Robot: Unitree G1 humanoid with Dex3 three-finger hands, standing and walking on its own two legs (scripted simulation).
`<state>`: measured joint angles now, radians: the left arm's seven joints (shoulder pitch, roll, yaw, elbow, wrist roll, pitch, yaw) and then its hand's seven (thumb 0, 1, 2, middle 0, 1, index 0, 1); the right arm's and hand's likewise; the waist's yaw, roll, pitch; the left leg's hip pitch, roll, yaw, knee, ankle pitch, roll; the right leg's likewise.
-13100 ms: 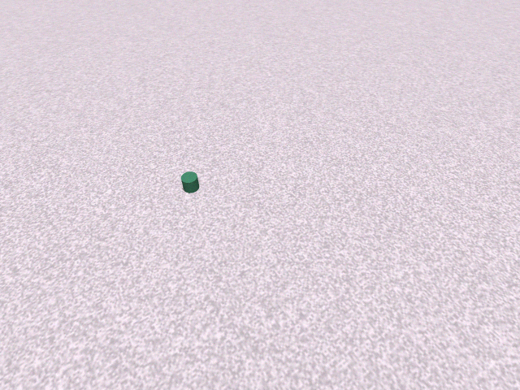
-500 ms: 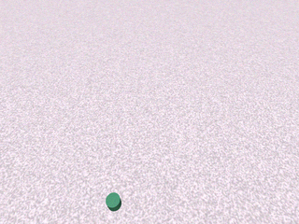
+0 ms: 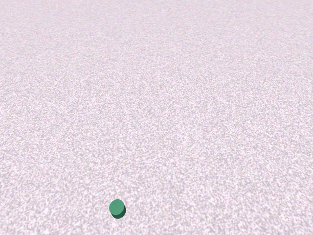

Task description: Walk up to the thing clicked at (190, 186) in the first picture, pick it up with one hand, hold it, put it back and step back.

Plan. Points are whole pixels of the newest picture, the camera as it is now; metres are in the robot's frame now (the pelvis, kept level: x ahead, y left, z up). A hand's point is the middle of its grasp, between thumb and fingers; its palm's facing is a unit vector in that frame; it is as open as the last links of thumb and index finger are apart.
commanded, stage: walk up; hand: left
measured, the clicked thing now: (117, 209) +0.41 +0.25 -0.73
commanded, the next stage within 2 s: none
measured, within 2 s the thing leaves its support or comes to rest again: neither
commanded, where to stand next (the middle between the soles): +0.04 +0.00 m, yaw +4 degrees
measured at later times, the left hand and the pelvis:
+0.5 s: hand out of the picture +0.12 +0.25 -0.14, palm faces -0.04 -0.95 -0.32, open 7.4 cm; pelvis +0.00 +0.01 +0.01, yaw -1 degrees
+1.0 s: hand out of the picture +0.09 +0.25 -0.14, palm faces +0.01 -0.94 -0.34, open 7.4 cm; pelvis +0.02 -0.02 +0.00, yaw +0 degrees
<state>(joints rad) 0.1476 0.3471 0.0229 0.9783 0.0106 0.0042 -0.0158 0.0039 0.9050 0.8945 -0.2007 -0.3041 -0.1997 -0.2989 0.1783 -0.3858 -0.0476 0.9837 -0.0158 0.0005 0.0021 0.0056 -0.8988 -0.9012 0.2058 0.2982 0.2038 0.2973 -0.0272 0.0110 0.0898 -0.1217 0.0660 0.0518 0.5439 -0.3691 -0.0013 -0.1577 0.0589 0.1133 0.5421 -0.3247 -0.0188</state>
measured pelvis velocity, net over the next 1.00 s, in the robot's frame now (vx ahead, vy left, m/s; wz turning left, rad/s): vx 0.02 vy -0.02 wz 0.01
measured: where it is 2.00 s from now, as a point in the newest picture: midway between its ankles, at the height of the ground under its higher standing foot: outside the picture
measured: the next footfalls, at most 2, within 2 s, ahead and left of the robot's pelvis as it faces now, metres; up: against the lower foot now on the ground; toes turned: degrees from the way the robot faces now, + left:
left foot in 1.52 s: +0.06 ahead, +0.13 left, +0.00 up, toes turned +3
right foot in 1.84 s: +0.00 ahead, -0.12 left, +0.00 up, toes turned +4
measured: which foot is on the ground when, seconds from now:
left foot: down 0.00-1.00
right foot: down 0.00-1.00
